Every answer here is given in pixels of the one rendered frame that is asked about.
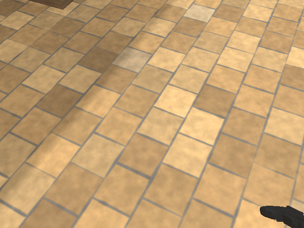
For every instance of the right robot hand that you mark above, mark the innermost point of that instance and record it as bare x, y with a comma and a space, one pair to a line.
288, 215

